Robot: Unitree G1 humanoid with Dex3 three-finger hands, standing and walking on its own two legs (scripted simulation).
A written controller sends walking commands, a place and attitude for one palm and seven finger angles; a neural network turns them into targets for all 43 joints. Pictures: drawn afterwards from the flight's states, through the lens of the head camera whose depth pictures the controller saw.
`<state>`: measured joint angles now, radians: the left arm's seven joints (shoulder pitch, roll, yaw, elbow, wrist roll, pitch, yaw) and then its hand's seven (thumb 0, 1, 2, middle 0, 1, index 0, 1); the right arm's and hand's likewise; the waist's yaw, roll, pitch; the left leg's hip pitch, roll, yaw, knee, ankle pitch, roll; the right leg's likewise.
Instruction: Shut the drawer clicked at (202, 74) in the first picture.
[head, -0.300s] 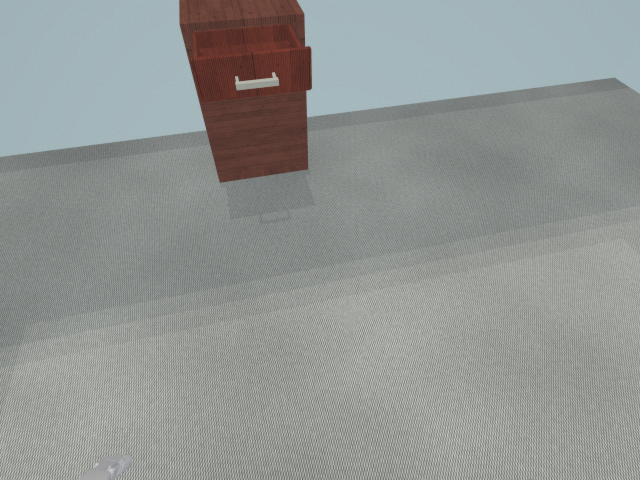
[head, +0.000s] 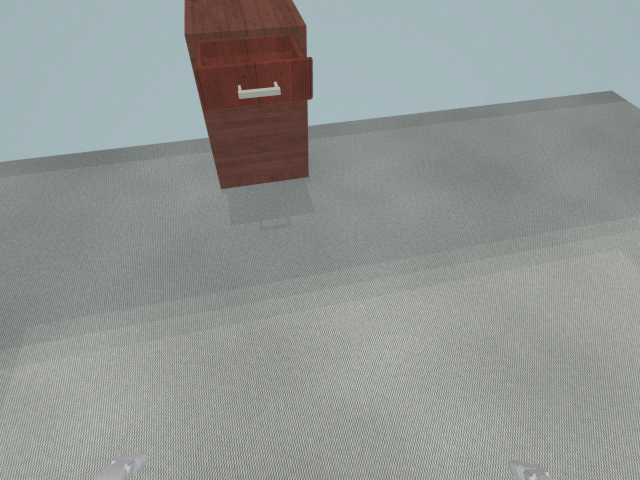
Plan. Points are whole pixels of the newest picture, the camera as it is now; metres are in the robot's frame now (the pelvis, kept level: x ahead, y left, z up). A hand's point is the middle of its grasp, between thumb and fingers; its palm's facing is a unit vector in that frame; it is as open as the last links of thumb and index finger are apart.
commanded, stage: stand and wait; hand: left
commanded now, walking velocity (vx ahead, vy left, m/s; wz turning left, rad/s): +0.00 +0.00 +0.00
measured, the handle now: (258, 89) +1.29 +0.29 -0.16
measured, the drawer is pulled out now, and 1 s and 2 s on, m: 0.22 0.22 0.22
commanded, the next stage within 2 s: look at it before walking up in 0.86 s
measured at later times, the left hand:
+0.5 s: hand out of the picture +0.05 +0.24 -0.15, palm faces -0.03 -0.94 -0.34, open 7.4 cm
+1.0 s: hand out of the picture +0.04 +0.24 -0.15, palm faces -0.03 -0.95 -0.32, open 7.4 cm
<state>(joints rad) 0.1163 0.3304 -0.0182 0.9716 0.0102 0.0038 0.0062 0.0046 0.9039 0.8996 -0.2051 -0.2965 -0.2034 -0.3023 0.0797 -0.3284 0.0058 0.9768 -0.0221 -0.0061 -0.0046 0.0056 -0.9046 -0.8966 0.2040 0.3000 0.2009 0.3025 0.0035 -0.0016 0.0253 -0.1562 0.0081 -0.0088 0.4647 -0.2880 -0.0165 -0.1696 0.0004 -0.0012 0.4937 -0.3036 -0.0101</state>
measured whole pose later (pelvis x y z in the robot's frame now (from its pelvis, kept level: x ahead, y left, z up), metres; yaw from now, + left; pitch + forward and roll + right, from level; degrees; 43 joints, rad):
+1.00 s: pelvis -0.03 +0.00 +0.01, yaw +0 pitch -2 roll +0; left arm 0.15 0.32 -0.01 1.09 0.01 0.00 0.00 0.00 0.90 0.90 -0.20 -0.30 -0.20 -0.30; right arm 0.14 -0.32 0.01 1.11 -0.02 -0.01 0.00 0.01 -0.91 -0.90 0.20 0.30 0.20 0.30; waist 0.00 0.00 0.04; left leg -0.15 0.02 -0.01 0.38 -0.21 -0.02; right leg -0.16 0.01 0.00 0.40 -0.21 -0.01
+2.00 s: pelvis +0.08 +0.03 +0.00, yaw -5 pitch +0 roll -1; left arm 0.34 0.19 0.04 1.13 0.03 0.01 -0.02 0.01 0.91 0.90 -0.20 -0.30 -0.20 -0.30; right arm 0.45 -0.13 -0.01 1.14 -0.03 -0.09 -0.02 0.00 -0.91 -0.90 0.20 0.30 0.20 0.30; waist -0.02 -0.04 0.03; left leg -0.03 0.04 0.14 0.41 -0.37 0.03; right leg -0.46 -0.03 -0.04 1.09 -0.36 -0.02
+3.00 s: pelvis +0.52 -0.01 +0.00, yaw -9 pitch -2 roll +0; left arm 0.40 0.15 0.05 1.15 0.02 -0.03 0.00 0.01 0.91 0.90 -0.20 -0.30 -0.20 -0.30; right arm 0.19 -0.15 -0.06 1.01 -0.01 -0.10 -0.03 -0.03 -0.96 -0.90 0.21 0.30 0.20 0.30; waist 0.04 -0.03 0.07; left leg -0.23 0.03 0.21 0.52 -0.25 0.07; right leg -0.46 -0.08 -0.04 1.26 -0.33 -0.02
